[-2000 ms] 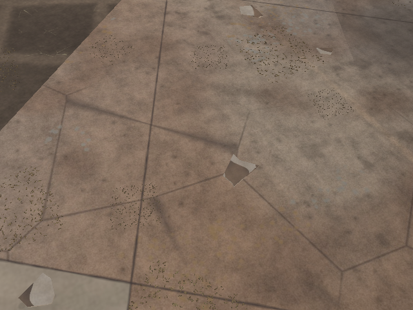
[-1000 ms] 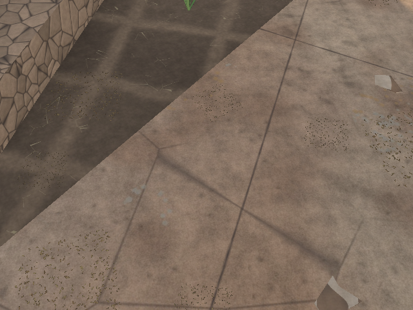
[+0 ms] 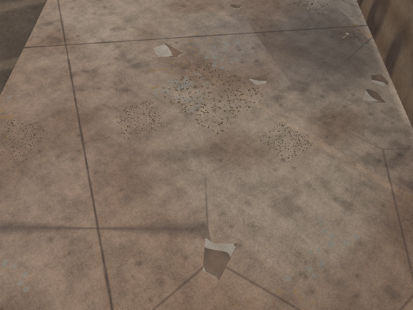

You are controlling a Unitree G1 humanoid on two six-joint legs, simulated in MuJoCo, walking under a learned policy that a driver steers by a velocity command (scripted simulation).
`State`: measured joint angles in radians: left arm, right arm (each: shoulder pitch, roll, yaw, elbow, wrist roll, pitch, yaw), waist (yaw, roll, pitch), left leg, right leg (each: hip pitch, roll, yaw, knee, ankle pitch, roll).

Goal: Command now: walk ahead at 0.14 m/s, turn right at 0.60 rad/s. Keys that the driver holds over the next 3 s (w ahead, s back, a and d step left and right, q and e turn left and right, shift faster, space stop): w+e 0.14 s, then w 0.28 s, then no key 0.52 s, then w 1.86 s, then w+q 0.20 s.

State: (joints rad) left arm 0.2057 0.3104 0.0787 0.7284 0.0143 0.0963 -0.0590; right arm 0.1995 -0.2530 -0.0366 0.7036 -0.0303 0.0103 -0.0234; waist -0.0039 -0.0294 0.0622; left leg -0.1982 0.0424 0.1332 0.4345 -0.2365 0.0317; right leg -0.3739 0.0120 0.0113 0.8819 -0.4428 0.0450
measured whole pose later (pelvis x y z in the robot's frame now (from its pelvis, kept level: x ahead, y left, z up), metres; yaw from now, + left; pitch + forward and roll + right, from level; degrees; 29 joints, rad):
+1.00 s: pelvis +0.29 -0.07 -0.01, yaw -12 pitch -1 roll +1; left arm 0.24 0.22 -0.01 0.96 0.04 0.02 0.02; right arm 0.27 -0.21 0.00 0.92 -0.01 -0.01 0.00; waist -0.01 -0.01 0.02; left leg -0.26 -0.06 0.09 0.46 -0.19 0.08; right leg -0.26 -0.01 0.01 0.54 -0.30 -0.02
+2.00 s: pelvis +0.71 -0.15 +0.00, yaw -11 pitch -1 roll -1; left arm 0.27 0.22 0.05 1.02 0.01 -0.08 0.00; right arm 0.26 -0.22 -0.05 0.97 -0.03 -0.06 0.01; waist 0.00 0.03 0.06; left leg -0.48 0.06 -0.01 1.12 -0.29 0.07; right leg -0.20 0.08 -0.11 0.37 -0.16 -0.11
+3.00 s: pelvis +1.25 -0.23 -0.02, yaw -7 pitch +0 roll +0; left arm 0.06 0.20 0.05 0.89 0.04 -0.08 -0.01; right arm 0.42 -0.19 -0.04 1.06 0.00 -0.07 -0.01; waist -0.05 0.01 0.07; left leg -0.20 -0.02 0.00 1.04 -0.40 0.09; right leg -0.38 0.01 -0.13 0.55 -0.17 -0.08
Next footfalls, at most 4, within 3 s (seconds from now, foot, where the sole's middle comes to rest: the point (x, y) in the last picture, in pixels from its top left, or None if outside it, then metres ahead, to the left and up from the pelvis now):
0.12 right None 0.01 -0.11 -0.78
0.60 left None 0.38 -0.01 -0.78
1.00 right None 0.32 -0.19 -0.78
1.34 left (201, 308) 0.47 0.02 -0.78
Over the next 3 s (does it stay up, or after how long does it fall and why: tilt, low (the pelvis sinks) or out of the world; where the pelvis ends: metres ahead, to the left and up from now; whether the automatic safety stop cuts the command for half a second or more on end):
stays up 1.25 -0.23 -0.02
